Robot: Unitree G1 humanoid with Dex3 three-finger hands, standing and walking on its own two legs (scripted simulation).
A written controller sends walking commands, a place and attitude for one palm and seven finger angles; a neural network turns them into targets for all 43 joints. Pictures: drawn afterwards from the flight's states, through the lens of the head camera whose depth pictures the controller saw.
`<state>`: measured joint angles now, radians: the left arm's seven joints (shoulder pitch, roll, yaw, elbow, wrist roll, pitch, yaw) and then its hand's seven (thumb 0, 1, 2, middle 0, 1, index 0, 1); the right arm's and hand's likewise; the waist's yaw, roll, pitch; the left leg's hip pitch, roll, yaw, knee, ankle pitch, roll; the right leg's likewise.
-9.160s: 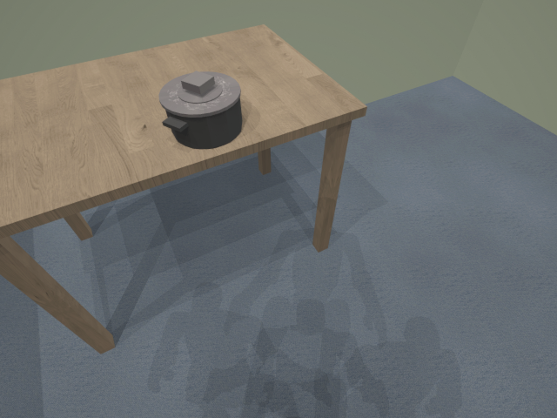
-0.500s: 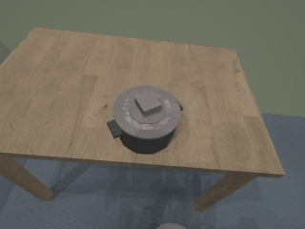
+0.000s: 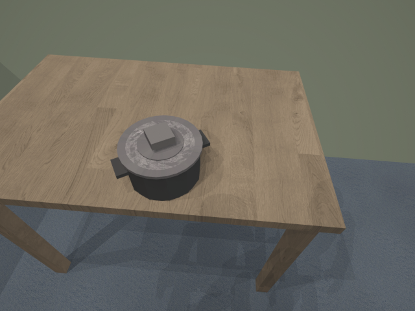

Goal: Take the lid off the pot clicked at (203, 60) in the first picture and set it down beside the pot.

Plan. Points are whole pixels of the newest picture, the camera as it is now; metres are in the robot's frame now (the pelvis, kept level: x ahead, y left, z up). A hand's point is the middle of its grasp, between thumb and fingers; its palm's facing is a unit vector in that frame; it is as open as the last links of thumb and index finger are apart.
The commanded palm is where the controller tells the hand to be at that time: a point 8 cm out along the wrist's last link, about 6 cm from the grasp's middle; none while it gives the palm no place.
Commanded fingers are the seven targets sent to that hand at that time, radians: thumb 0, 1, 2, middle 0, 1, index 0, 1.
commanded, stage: come to a stop and stand still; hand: left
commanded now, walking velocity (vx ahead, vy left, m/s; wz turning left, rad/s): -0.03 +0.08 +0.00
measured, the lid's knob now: (159, 135) +0.45 +0.15 +0.08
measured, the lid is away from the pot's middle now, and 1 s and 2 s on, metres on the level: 0.00 0.00 0.00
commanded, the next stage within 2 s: look again from close up in 0.64 s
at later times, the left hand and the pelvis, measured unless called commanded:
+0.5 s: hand out of the picture +0.04 +0.27 -0.17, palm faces -0.01 -0.95 -0.31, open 7.4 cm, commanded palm none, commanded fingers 0.00 0.90 0.90 -0.20 -0.30 -0.20 -0.30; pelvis -0.01 +0.06 -0.01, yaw -2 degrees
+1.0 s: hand out of the picture +0.05 +0.22 -0.17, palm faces -0.06 -0.96 -0.26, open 7.4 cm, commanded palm none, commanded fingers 0.00 0.90 0.90 -0.20 -0.30 -0.20 -0.30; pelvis +0.00 +0.03 -0.01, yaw -3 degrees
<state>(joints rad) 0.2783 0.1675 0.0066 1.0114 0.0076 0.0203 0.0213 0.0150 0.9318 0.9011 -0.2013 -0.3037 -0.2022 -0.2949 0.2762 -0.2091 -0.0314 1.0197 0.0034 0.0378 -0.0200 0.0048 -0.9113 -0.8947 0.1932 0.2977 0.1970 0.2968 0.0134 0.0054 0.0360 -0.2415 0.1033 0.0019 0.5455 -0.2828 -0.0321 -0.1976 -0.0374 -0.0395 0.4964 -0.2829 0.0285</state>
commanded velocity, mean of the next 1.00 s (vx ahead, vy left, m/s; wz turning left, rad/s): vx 0.00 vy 0.00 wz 0.00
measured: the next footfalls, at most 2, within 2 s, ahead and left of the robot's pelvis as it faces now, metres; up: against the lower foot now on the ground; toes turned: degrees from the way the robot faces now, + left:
none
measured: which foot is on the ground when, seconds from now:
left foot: down 0.00-1.00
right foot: down 0.00-1.00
